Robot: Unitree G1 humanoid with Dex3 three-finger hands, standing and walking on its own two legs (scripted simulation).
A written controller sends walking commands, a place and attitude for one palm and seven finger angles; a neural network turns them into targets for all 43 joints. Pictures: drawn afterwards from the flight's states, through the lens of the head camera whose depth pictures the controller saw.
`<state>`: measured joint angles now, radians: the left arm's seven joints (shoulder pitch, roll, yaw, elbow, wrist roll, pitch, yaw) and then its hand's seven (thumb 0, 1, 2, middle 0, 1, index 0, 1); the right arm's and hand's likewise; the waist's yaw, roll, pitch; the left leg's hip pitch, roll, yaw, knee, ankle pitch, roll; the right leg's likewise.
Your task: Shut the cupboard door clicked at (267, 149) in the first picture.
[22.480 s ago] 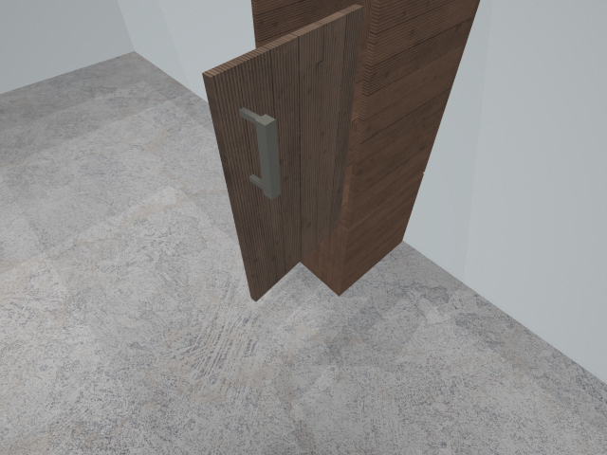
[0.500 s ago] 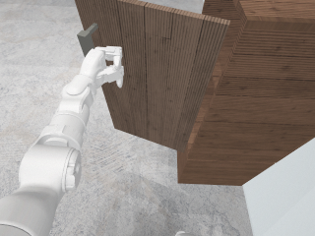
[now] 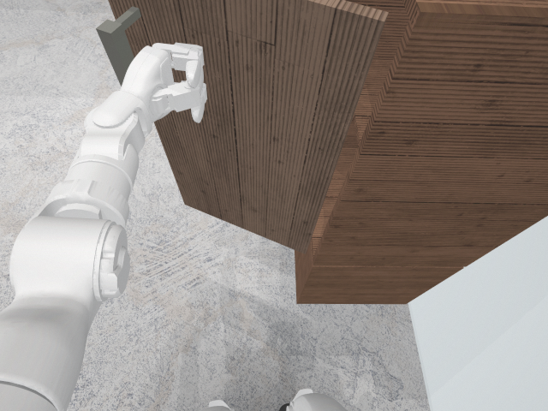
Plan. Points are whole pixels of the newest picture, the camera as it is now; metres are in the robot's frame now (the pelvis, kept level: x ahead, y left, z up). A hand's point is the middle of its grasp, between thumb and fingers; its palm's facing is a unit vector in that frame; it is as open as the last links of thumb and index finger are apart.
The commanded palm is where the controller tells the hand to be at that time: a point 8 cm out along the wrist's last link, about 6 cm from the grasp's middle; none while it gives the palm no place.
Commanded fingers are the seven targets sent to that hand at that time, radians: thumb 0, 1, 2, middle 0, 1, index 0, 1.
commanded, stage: pull the fist back off the door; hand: left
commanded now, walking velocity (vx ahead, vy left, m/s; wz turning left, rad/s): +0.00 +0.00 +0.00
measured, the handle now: (138, 69) +0.58 +0.13 +0.14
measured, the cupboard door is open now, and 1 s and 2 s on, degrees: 66 59 59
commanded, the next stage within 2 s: draw the hand back to the body in 0.94 s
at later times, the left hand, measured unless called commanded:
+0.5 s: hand (217, 90) +0.52 +0.02 +0.14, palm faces +0.03 -1.00 +0.02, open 3.1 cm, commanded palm +0.48 +0.08 +0.14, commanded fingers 0.00 0.90 0.90 -1.30 -1.50 -1.30 -1.50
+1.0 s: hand (211, 136) +0.44 +0.03 +0.15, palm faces -0.02 -1.00 +0.00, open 3.1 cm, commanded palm +0.42 +0.09 +0.14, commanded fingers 0.00 0.90 0.90 -1.30 -1.50 -1.30 -1.50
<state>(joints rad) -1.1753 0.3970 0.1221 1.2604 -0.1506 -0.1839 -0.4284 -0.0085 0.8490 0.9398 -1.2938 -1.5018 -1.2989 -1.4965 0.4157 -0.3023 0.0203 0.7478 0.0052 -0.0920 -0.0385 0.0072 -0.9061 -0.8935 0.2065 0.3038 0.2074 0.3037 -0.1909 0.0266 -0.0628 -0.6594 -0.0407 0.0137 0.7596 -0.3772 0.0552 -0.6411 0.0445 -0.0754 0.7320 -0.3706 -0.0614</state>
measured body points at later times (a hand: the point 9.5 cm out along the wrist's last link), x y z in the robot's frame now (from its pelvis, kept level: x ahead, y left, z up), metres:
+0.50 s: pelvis +0.00 -0.01 +0.00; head +0.08 -0.03 +0.44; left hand +0.52 +0.08 +0.14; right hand -0.03 -0.24 -0.13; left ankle -0.01 +0.09 -0.71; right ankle -0.02 -0.08 -0.71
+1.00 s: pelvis -0.01 -0.01 +0.01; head +0.02 -0.02 +0.46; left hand +0.43 +0.09 +0.15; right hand +0.10 -0.26 -0.10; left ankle -0.01 +0.09 -0.71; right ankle -0.02 -0.08 -0.71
